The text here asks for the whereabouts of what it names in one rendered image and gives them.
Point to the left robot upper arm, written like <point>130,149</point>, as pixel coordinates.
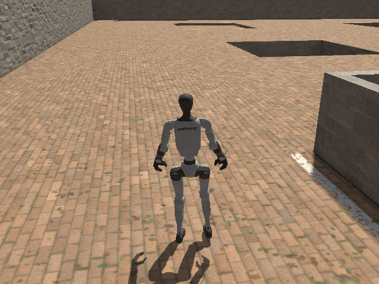
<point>169,125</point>

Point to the robot left foot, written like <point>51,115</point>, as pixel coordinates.
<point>179,238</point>

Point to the right robot upper arm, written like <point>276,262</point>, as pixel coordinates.
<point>205,123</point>

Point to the robot left forearm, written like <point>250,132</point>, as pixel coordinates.
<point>159,155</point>

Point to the robot right forearm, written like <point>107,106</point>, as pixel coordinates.
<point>220,155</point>

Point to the robot right thigh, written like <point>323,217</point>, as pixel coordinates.
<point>204,175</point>

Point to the right robot hand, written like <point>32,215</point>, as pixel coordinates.
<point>224,162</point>

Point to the left robot hand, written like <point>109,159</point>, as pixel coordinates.
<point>155,165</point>

